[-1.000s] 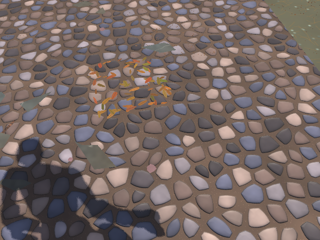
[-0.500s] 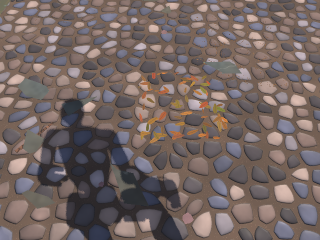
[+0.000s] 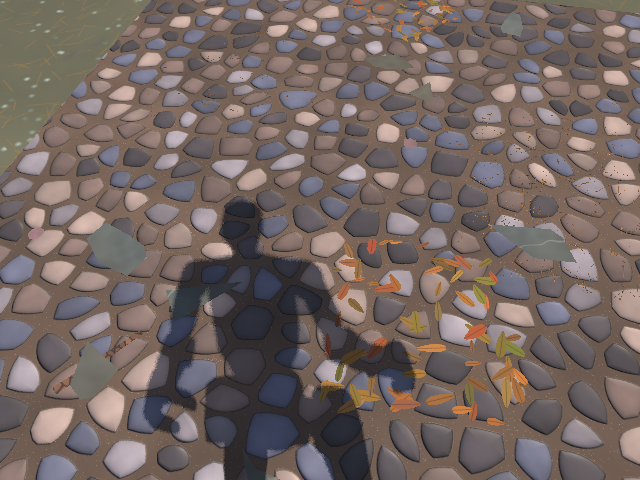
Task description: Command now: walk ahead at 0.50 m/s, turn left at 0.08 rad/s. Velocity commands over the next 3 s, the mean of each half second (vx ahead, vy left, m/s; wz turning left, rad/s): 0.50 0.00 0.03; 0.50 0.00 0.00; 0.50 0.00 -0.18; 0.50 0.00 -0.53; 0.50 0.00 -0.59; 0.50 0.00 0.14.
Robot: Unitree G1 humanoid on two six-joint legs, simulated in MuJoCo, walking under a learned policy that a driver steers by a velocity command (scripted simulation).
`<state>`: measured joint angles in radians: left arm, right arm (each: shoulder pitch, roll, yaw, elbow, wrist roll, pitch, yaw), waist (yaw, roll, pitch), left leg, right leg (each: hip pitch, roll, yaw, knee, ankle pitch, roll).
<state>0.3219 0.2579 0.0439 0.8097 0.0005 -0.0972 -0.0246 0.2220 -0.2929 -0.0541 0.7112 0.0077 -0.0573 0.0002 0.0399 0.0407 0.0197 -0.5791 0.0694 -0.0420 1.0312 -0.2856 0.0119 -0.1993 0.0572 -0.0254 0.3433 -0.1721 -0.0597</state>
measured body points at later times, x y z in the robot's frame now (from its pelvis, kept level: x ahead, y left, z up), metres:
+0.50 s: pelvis +0.28 +0.07 +0.00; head +0.30 +0.08 +0.45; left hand +0.40 +0.35 -0.12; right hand +0.37 -0.21 -0.11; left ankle +0.29 +0.15 -0.75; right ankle +0.30 -0.10 -0.67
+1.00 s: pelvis +0.56 +0.00 +0.00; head +0.58 -0.01 +0.45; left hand +0.66 +0.27 -0.11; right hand +0.65 -0.28 -0.13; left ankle +0.54 +0.16 -0.66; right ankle +0.59 -0.08 -0.75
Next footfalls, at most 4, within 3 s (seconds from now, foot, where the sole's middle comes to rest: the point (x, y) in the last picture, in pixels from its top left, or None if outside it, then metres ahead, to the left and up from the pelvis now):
0.28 left None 0.33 0.15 -0.78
0.82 right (396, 412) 0.63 -0.09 -0.78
1.34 left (292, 300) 0.92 0.16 -0.78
1.86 right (410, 233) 1.14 -0.14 -0.78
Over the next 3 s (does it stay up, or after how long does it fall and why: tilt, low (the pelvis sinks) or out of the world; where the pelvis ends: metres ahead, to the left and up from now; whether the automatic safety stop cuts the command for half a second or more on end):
stays up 1.52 -0.33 0.00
